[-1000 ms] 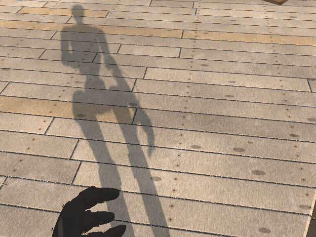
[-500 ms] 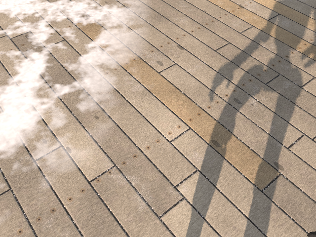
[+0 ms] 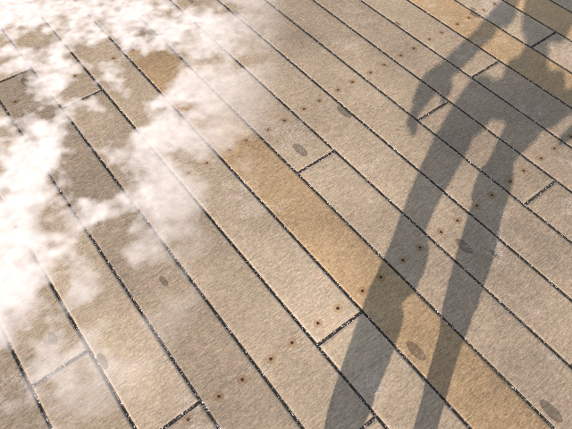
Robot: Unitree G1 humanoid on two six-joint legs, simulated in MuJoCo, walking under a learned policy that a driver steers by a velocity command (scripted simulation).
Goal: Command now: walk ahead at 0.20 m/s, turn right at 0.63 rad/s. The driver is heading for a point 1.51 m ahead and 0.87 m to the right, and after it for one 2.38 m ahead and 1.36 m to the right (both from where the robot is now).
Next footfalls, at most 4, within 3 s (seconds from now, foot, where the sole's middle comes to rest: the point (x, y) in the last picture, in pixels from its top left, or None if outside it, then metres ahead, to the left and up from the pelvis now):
0.16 right None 0.22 -0.13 -0.78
0.66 left None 0.26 0.03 -0.78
1.04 right None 0.08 -0.10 -0.78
1.40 left None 0.23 0.06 -0.78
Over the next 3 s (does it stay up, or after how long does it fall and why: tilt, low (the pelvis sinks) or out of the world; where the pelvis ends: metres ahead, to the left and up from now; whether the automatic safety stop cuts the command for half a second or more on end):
stays up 0.46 -0.11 -0.04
